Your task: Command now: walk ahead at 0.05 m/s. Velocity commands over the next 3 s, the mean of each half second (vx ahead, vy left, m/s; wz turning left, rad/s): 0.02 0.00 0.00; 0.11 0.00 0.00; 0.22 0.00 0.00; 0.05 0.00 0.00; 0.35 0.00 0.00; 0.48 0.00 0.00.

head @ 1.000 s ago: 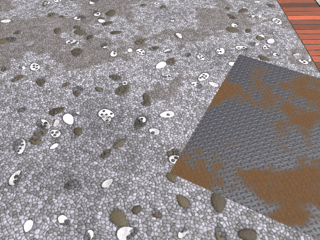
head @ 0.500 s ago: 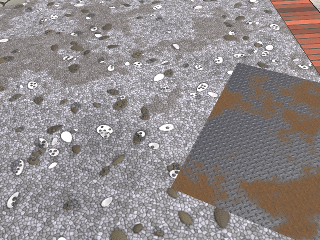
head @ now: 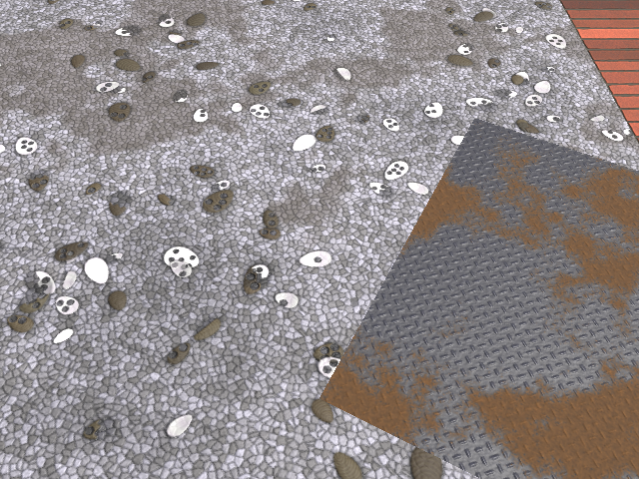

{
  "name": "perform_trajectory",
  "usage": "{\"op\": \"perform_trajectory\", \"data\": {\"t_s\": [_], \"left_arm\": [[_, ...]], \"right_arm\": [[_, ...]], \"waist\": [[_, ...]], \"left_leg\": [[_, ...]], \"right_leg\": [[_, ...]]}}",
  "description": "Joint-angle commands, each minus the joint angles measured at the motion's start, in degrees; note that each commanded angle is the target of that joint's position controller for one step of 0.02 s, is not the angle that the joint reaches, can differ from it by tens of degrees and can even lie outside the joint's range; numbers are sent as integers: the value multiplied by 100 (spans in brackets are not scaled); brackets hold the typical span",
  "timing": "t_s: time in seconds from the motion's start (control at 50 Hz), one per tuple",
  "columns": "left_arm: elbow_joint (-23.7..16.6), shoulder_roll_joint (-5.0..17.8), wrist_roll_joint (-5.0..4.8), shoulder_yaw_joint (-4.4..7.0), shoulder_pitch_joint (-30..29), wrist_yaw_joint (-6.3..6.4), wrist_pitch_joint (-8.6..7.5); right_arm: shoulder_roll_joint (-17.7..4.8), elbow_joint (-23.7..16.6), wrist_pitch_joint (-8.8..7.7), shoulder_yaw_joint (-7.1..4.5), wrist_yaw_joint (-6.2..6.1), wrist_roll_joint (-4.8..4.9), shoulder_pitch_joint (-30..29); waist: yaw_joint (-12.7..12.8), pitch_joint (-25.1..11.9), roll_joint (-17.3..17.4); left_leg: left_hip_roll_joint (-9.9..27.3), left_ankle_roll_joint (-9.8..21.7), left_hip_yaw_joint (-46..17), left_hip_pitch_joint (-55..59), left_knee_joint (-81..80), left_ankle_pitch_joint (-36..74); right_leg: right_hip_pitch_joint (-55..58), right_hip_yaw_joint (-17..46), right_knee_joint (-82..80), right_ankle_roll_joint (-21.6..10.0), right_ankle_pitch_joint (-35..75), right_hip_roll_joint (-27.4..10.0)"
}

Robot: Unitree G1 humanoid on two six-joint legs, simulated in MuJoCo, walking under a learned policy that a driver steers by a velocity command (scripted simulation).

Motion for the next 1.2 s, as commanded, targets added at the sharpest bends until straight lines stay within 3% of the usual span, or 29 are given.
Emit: {"op": "perform_trajectory", "data": {"t_s": [0.02,0.06,0.1,0.14,0.18,0.2,0.22,0.26,0.32,0.74,0.76,0.8,0.84,0.86,0.9,0.96,1.04,1.08,1.1,1.12,1.14,1.16,1.18,1.2], "left_arm": [[-19,366,146,122,397,2,183],[16,207,123,92,393,-13,262],[161,174,66,81,538,27,312],[281,122,68,65,660,47,343],[198,273,169,60,419,36,326],[115,407,176,64,266,23,291],[131,448,122,69,154,18,248],[130,358,68,47,40,30,136],[119,365,43,46,57,54,39],[227,232,41,23,411,80,5],[249,211,50,18,482,78,6],[268,431,62,122,617,71,44],[270,702,67,262,867,49,102],[280,740,65,302,994,41,109],[314,698,147,337,1213,25,37],[254,729,169,380,1146,2,-122],[147,831,135,408,890,-27,-245],[70,880,70,408,596,-65,-282],[65,816,89,372,634,-100,-329],[-130,516,39,273,559,-147,-354],[-245,314,50,263,814,-151,-350],[-278,483,149,323,583,-149,-283],[-309,381,157,302,377,-178,-279],[-282,271,149,294,366,-182,-277]], "right_arm": [[-578,40,66,-52,-63,0,657],[-512,10,123,-6,-140,-42,337],[-557,47,143,-18,-125,-55,415],[-653,55,178,-47,-107,41,352],[-678,91,229,-93,-69,90,455],[-641,99,276,-111,-52,110,527],[-497,130,308,-95,-37,95,581],[-360,262,290,-69,-28,23,849],[-399,369,223,-70,-21,6,993],[-223,692,234,-8,-104,32,1229],[-188,714,240,1,-102,25,1260],[-245,649,262,-40,-81,-4,1157],[-229,451,266,-76,-4,-108,869],[-181,299,241,-72,37,-157,659],[-238,-14,133,-111,105,-156,228],[-348,-263,-54,-196,201,-100,59],[-318,-484,-95,-270,289,-16,67],[-301,-199,-101,-342,267,24,1012],[-541,62,-133,-466,211,10,1800],[-1112,182,-181,-619,113,-110,2750],[-1472,282,-121,-657,103,-113,3047],[-1193,166,-72,-568,85,-47,2331],[-929,-45,-108,-484,108,-29,1688],[-768,-119,-157,-416,131,-29,1360]], "waist": [[-139,-506,554],[125,-272,662],[118,-445,639],[216,-495,519],[106,-136,392],[-17,158,297],[-92,403,-48],[-207,241,-213],[-227,-16,-43],[-154,14,91],[-132,-91,82],[-56,72,-141],[128,621,-571],[213,930,-634],[317,1159,-528],[197,872,-237],[-28,568,-435],[-527,296,-274],[-834,-112,68],[-1204,-669,1082],[-992,-900,1853],[-564,-396,930],[-365,-74,389],[-176,-20,180]], "left_leg": [[1989,1218,-2180,960,-1385,2361],[1555,774,-1644,353,-1695,1444],[1361,576,-1463,451,-1674,1030],[1225,366,-1347,194,-1676,-127],[1029,-41,-1346,-263,-1827,-1582],[858,-175,-1254,-219,-1891,-1677],[731,-207,-1080,226,-1735,-1154],[717,-171,-987,954,-1327,-225],[762,-141,-966,1186,-1213,325],[818,-262,-872,1128,-1048,852],[765,-258,-835,1159,-1048,519],[445,-208,-555,814,-603,-617],[121,-189,-95,-318,267,-1551],[187,-161,18,-860,650,-1570],[492,-108,-171,-1655,1439,-1594],[662,-106,-290,-2053,1507,-1362],[408,-88,15,-789,695,-828],[9,-23,309,1035,14,-268],[8,61,147,2169,-188,-354],[1452,440,-1816,3124,-1080,-1461],[2645,1010,-4099,3204,-2050,-957],[2583,1032,-3748,2449,-1872,-424],[2408,980,-2977,1805,-1743,570],[2116,835,-2262,1434,-1743,1553]], "right_leg": [[-940,414,1007,107,-461,-231],[-536,360,141,208,36,-344],[-250,165,-537,258,468,-227],[219,48,-1371,235,1422,-222],[326,376,-2086,168,1947,-485],[-177,613,-2276,106,1440,-647],[-805,693,-2416,60,1108,-681],[-1020,778,-2694,64,1309,-762],[-720,775,-2733,30,1804,-791],[-249,668,-2665,-56,2869,-806],[-198,671,-2750,-80,2397,-768],[-266,876,-2927,-280,787,-733],[-221,1727,-3420,-723,-1035,-1281],[-178,2122,-3650,-941,-1378,-1653],[109,2513,-3828,-1232,-816,-2046],[812,2073,-3654,-1192,631,-1942],[270,1290,-3279,-944,1897,-1631],[-648,760,-2455,-690,2879,-1301],[-1085,397,-1406,-529,3443,-998],[-1953,-222,575,-160,2707,-397],[-2832,-233,2199,-43,32,261],[-2891,289,2826,-144,299,-235],[-2765,325,2855,-163,818,-426],[-2500,329,2599,-143,1121,-572]]}}
Next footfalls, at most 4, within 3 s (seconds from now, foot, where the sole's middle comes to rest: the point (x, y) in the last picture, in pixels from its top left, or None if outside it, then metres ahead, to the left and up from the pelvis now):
0.18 right None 0.04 -0.12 -0.76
1.10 left None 0.25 0.10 -0.76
1.52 right None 0.38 -0.07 -0.76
2.24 right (383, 467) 0.50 -0.10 -0.76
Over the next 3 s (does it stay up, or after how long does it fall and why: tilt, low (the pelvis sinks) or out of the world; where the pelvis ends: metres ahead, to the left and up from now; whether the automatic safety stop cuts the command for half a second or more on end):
stays up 0.76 0.01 0.01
